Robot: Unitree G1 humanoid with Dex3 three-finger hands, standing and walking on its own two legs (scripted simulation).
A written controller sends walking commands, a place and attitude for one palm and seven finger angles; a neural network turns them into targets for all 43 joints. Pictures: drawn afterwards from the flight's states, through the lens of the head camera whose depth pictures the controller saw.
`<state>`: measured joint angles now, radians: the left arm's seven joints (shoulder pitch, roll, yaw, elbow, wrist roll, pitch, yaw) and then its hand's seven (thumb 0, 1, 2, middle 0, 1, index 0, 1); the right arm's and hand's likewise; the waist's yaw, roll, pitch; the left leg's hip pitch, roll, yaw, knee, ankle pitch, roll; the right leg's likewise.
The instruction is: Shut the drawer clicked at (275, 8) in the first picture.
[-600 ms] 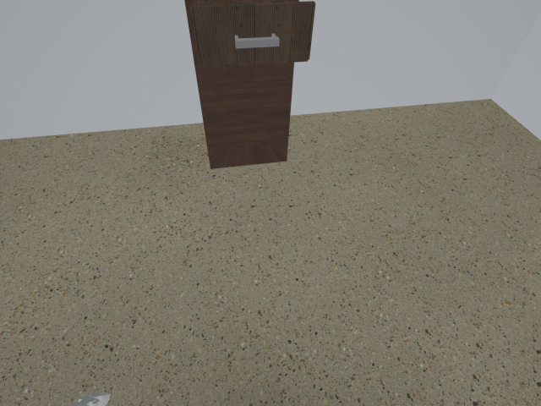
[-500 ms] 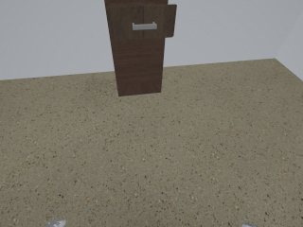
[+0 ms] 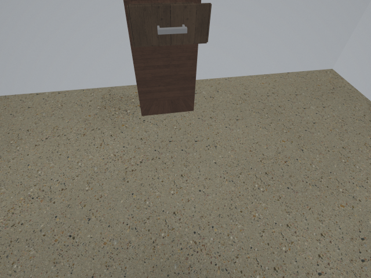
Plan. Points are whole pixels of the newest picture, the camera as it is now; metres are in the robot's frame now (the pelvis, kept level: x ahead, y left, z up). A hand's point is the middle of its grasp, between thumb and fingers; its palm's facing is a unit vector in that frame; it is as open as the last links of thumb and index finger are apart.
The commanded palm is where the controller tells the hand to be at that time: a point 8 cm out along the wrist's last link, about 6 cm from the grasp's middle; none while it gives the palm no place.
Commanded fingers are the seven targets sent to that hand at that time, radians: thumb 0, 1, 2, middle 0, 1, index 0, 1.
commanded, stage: stand and wait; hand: left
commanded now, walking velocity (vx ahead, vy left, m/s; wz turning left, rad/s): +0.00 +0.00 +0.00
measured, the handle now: (171, 28) +1.15 +0.14 +0.04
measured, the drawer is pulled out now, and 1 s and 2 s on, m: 0.30 0.30 0.30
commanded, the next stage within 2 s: look at it before walking up in 0.24 s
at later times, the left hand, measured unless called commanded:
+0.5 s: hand out of the picture +0.07 +0.24 -0.16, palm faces -0.04 -0.94 -0.33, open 7.4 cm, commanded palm none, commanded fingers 0.00 0.90 0.90 -0.20 -0.30 -0.20 -0.30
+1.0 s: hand out of the picture +0.07 +0.24 -0.16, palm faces -0.03 -0.94 -0.33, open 7.4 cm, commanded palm none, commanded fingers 0.00 0.90 0.90 -0.20 -0.30 -0.20 -0.30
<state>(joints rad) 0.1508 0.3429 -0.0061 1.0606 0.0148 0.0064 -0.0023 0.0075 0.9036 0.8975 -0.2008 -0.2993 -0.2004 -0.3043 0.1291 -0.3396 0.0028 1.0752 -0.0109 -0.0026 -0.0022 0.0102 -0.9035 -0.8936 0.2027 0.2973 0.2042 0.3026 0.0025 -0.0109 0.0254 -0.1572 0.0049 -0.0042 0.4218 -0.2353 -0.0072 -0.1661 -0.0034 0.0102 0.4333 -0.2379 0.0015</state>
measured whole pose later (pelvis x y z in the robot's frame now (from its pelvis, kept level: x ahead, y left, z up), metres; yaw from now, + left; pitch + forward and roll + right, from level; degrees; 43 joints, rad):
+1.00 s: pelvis +0.00 +0.00 +0.00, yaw -1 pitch -2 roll +0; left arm 0.15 0.34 -0.01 1.09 0.02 0.00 0.00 0.01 0.90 0.90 -0.20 -0.30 -0.20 -0.30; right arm 0.12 -0.33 0.01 1.11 -0.01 -0.01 0.00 0.01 -0.90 -0.89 0.20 0.30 0.20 0.30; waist 0.01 -0.01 0.02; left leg -0.13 0.01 0.00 0.37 -0.20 -0.01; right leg -0.15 0.00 0.02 0.38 -0.21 0.00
